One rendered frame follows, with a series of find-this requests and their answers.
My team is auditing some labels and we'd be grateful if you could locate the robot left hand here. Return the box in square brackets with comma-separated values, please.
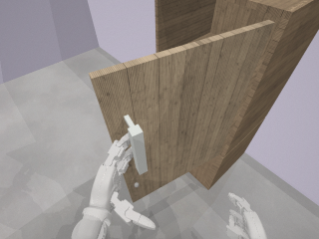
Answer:
[89, 133, 156, 230]

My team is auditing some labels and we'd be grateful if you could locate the left robot forearm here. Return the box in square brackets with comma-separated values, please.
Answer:
[71, 206, 113, 239]

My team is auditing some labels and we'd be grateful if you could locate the cupboard door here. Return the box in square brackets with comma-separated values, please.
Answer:
[89, 20, 275, 203]

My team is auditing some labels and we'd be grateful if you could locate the robot right hand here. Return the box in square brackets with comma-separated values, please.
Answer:
[226, 192, 267, 239]

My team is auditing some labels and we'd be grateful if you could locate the handle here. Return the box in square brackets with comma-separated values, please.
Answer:
[124, 115, 148, 175]

